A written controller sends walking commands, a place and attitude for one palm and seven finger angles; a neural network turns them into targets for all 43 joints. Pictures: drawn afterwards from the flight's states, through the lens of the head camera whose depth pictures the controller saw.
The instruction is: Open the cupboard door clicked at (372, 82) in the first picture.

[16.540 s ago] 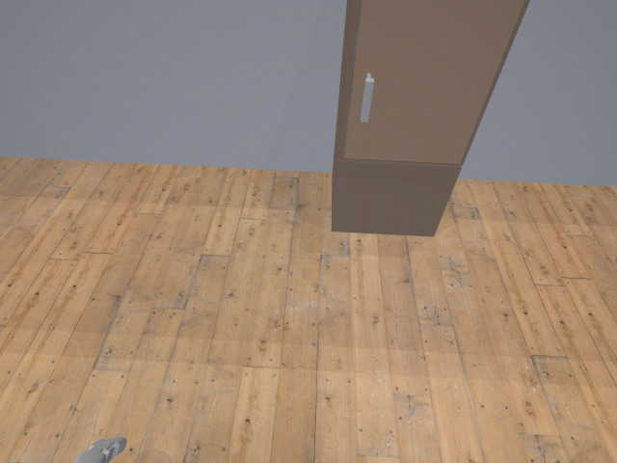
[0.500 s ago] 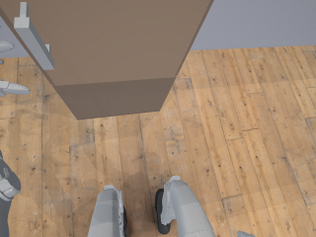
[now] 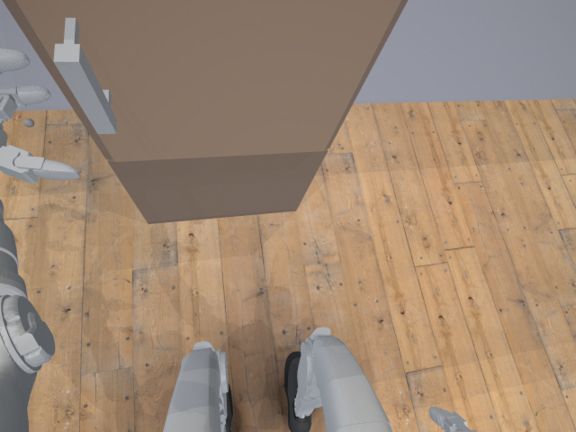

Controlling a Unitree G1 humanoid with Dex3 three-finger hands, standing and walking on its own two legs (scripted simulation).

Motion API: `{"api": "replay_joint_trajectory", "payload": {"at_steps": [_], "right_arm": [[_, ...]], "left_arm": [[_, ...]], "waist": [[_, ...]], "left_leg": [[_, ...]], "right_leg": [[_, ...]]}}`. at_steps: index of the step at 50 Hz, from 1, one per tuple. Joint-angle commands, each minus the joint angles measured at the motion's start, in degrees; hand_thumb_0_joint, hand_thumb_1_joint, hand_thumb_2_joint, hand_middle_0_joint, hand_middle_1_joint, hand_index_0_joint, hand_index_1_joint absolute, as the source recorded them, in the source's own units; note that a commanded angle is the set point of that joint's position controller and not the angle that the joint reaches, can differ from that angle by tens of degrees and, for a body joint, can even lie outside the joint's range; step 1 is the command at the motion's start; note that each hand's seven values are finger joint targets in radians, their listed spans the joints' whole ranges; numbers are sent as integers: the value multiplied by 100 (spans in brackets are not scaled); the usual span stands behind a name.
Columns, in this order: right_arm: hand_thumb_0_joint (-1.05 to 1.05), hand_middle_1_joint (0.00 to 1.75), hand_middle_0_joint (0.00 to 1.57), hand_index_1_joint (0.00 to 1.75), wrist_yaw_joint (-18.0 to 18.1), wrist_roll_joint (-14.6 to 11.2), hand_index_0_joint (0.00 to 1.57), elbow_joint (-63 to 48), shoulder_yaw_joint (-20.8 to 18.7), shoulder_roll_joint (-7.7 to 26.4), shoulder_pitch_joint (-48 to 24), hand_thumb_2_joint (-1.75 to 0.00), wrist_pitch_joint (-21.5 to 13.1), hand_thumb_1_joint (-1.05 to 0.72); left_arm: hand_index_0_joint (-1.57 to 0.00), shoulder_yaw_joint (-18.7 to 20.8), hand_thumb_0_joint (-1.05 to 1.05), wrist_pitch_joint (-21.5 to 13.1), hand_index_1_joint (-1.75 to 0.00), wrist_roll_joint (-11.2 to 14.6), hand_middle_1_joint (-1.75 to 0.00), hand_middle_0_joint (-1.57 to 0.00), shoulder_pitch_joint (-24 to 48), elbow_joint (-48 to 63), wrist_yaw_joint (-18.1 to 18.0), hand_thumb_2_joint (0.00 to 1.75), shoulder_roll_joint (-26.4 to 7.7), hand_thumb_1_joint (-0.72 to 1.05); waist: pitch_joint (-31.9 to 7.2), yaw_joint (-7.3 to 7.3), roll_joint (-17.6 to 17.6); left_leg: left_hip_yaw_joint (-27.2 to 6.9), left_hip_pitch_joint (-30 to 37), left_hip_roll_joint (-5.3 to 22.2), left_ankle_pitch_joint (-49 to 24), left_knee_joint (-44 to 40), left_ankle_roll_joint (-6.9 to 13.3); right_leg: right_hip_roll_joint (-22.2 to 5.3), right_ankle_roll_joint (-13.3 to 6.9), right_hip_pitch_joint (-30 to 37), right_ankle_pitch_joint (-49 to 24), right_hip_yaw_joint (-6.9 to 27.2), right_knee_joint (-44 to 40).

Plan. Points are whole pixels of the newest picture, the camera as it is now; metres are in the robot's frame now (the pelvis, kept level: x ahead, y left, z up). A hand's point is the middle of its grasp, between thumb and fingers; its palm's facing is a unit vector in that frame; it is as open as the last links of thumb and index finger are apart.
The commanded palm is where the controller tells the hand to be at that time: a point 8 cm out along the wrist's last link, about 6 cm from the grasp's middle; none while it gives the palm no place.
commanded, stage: slide the fingers in behind the handle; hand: left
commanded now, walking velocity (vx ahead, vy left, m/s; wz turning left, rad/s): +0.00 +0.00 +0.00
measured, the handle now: (90, 80) +0.54 +0.23 +0.04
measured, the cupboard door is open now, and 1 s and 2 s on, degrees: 0 0 0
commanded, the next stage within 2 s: close the thumb around the handle in 1.70 s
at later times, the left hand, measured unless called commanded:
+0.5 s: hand (53, 122) +0.49 +0.27 +0.03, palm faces +0.11 -0.99 -0.02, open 13.9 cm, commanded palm +0.47 +0.29 +0.03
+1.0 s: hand (83, 119) +0.49 +0.23 +0.03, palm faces +0.10 -0.99 -0.03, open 13.9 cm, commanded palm +0.47 +0.26 +0.03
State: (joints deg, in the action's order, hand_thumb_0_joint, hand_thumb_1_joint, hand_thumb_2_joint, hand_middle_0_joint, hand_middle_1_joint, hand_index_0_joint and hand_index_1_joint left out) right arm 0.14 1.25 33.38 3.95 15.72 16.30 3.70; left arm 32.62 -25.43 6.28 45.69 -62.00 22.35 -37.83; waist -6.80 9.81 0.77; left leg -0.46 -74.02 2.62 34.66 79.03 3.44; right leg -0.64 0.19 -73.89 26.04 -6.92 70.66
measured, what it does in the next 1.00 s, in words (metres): stands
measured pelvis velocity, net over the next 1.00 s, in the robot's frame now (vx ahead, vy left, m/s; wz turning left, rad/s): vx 0.00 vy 0.00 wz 0.01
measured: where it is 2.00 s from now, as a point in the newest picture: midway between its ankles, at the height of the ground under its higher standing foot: (260, 421)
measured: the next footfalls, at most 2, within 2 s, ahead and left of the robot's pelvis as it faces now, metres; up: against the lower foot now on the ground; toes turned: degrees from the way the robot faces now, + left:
none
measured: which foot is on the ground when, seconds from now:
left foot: down 0.00-1.00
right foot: down 0.00-1.00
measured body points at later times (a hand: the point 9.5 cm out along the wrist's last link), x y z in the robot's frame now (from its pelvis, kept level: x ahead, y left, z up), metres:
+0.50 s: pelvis +0.00 +0.00 +0.00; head +0.18 +0.04 +0.41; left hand +0.48 +0.32 +0.03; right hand +0.05 -0.28 -0.10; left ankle +0.01 +0.08 -0.60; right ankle +0.06 -0.13 -0.60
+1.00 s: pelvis +0.00 +0.00 +0.01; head +0.17 +0.04 +0.42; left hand +0.48 +0.29 +0.04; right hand +0.06 -0.27 -0.10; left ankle +0.01 +0.08 -0.60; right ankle +0.06 -0.13 -0.60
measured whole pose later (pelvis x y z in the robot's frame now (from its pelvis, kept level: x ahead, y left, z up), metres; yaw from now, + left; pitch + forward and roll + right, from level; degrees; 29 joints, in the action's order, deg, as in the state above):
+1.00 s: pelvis +0.00 +0.00 +0.01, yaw +0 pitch +29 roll -5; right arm -0.9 1.6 34.7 2.8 14.6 16.9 3.7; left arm 26.2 -27.9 6.3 43.8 -58.4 15.4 -29.4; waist -7.6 9.3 1.4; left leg 0.1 -71.8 2.4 34.5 77.4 3.0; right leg -0.7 -0.1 -72.4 26.3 -6.2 70.2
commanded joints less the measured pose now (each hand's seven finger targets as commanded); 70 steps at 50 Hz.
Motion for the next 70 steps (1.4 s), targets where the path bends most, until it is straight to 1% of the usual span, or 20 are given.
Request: {"api": "replay_joint_trajectory", "payload": {"at_steps": [1,5,6,8,15,19,27,29,30,33,35,38,41,44,48,53,56,59,63,70], "right_arm": [[0,30,20,30,104,-27,20,-214,-446,1243,1059,-90,-25,-90],[0,30,20,30,97,-41,20,-163,-475,1251,1091,-90,-13,-90],[0,30,20,30,100,-53,20,-160,-481,1259,1089,-90,-6,-90],[0,30,20,30,135,-61,20,-149,-471,1250,1099,-90,-26,-90],[0,30,20,30,95,-23,20,-143,-514,1196,1118,-90,-54,-90],[0,30,20,30,79,-27,20,-139,-464,1161,1072,-90,-43,-90],[0,30,20,30,79,-14,20,-178,-467,1150,1026,-90,-73,-90],[0,30,20,30,64,-12,20,-193,-485,1151,1054,-90,-75,-90],[0,30,20,30,41,-14,20,-187,-512,1116,1037,-90,-82,-90],[0,30,20,30,37,-17,20,-110,-538,1120,1080,-90,-80,-90],[0,30,20,30,50,-42,20,-93,-522,1124,1053,-90,-54,-90],[0,30,20,30,70,-19,20,-115,-511,1117,1085,-90,-70,-90],[0,30,20,30,37,18,20,-161,-509,1057,1050,-90,-84,-90],[0,30,20,30,-13,39,20,-156,-530,1015,1030,-90,-87,-90],[0,30,20,30,-15,12,20,-144,-529,1046,1045,-90,-46,-90],[0,30,20,30,-3,4,20,-150,-538,1017,1022,-90,-44,-90],[0,30,20,30,2,23,20,-123,-561,1009,1009,-90,-66,-90],[0,30,20,30,-21,45,20,-118,-558,976,1023,-90,-78,-90],[0,30,20,30,-25,48,20,-100,-537,967,996,-90,-62,-90],[0,30,20,30,-11,47,20,-173,-534,980,952,-90,-36,-90]], "left_arm": [[-30,225,0,-418,-120,141,-120,-30,1903,1206,97,30,-1959,-50],[-30,-51,0,-289,-120,249,-120,-30,1883,1227,281,30,-1591,-50],[-30,-92,0,-226,-120,285,-120,-30,1844,1073,305,30,-1503,-50],[-30,-104,0,-198,-120,361,-120,-30,1912,1076,323,30,-1454,-50],[-30,-2,0,-339,-120,293,-120,-30,1900,1502,-1,30,-1471,-50],[-30,3,0,-354,-120,193,-120,-30,1851,1284,-131,30,-1498,-50],[-30,-71,0,-417,-120,185,-120,-30,1953,1306,-208,30,-1391,-50],[-30,-150,0,-500,-120,203,-120,-30,1974,1644,-204,30,-1295,-50],[-30,-381,0,-487,-120,229,-120,-30,1901,1676,-200,30,-956,-50],[-30,-529,0,-408,-120,277,-120,-30,1815,1519,-238,30,-680,-50],[-30,-596,0,-303,-120,257,-120,-30,1898,1227,-293,30,-596,-50],[-30,-365,0,-320,-120,216,-120,-30,1957,1217,-450,30,-820,-50],[-30,-237,0,-520,-120,125,-120,-30,1927,1540,-605,30,-979,-50],[-30,-480,0,-679,-120,81,-120,-30,1899,1761,-690,30,-679,-50],[-30,-514,0,-561,-120,123,-120,-30,1627,1296,-691,30,-541,-50],[-30,-720,0,-540,-120,148,-120,-30,1915,1465,-744,30,-286,-50],[-30,-645,0,-671,-120,118,-120,-30,2050,1600,-865,30,-356,-50],[-30,-664,0,-775,-120,83,-120,-30,1914,1563,-955,30,-262,-50],[-30,-738,0,-742,-120,41,-120,-30,1920,1249,-993,30,-173,-50],[-30,-609,0,-803,-120,21,-120,-30,2018,1456,-1040,30,-367,-50]], "waist": [[-3303,-93,1344],[-3322,-32,1485],[-3240,13,1190],[-3124,47,1144],[-3439,-72,1235],[-3095,-90,1259],[-3208,-33,1127],[-3463,-97,1438],[-3516,-70,1480],[-3274,36,1225],[-2976,86,958],[-3000,17,897],[-3395,-119,1157],[-3491,-92,1350],[-3099,-29,908],[-3099,2,1028],[-3257,10,867],[-3321,-40,1013],[-3000,25,823],[-3309,-50,955]], "left_leg": [[-620,2698,-20,-3091,-1062,-330],[-708,2978,25,-3339,-1054,-388],[-686,2794,8,-3090,-1048,-337],[-685,2669,-8,-2990,-1068,-296],[-648,2815,-30,-3157,-1073,-337],[-560,2501,-48,-2814,-1127,-300],[-501,2345,-63,-2640,-1078,-245],[-577,2792,-42,-3041,-1136,-325],[-607,2986,-40,-3223,-1138,-358],[-653,2978,-7,-3245,-1133,-357],[-607,2594,-45,-2738,-1198,-316],[-567,2432,-75,-2640,-1203,-283],[-526,2624,-90,-2960,-1160,-327],[-559,2952,-54,-3327,-1138,-397],[-536,2570,-58,-2931,-1209,-331],[-525,2652,-78,-2802,-1270,-330],[-490,2572,-94,-2730,-1221,-315],[-466,2640,-119,-2868,-1210,-333],[-424,2307,-129,-2534,-1218,-281],[-394,2388,-141,-2623,-1199,-292]], "right_leg": [[246,-150,1421,-1138,294,-482],[240,-139,1124,-1126,235,-502],[247,-127,1185,-1089,248,-535],[238,-134,1225,-1112,249,-544],[239,-139,1380,-1201,285,-549],[232,-147,1475,-1096,312,-560],[223,-131,1652,-1153,375,-559],[222,-155,1538,-1226,326,-527],[224,-155,1446,-1249,303,-553],[229,-144,1279,-1225,256,-588],[215,-123,1341,-1068,269,-626],[205,-136,1490,-1111,309,-600],[207,-154,1702,-1323,353,-548],[220,-154,1561,-1388,326,-538],[219,-148,1675,-1306,319,-594],[201,-150,1618,-1243,322,-622],[202,-133,1768,-1294,367,-626],[200,-142,1801,-1397,374,-606],[196,-143,1802,-1276,390,-609],[182,-140,1935,-1378,435,-575]]}}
